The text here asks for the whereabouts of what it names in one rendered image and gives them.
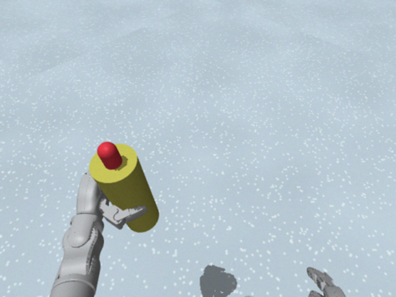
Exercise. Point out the right robot hand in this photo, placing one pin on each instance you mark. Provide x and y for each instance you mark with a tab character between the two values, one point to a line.
325	284

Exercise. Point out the left robot hand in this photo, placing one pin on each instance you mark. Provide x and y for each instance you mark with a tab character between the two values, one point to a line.
91	199

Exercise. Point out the left robot arm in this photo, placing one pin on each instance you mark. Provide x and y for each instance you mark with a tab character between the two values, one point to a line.
80	267

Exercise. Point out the bottle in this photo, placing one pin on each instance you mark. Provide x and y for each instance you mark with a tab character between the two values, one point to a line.
117	171

